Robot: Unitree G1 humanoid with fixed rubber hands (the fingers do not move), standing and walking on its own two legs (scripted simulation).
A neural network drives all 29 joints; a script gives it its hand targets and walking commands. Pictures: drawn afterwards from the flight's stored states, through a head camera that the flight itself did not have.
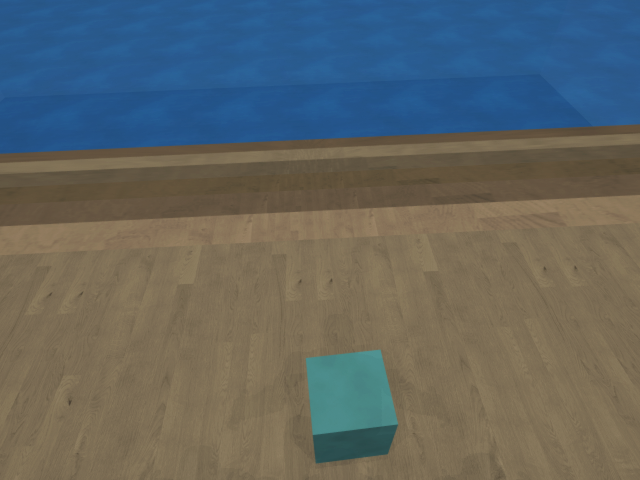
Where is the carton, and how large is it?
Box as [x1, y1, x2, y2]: [306, 350, 397, 462]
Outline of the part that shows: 380,350 306,358 312,432 316,462 387,453 397,426 397,421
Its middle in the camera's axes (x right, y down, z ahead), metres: +0.08 +0.48 +1.11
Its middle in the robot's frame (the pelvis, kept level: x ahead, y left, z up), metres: +0.47 -0.04 -0.66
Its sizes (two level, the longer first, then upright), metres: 0.210 0.200 0.250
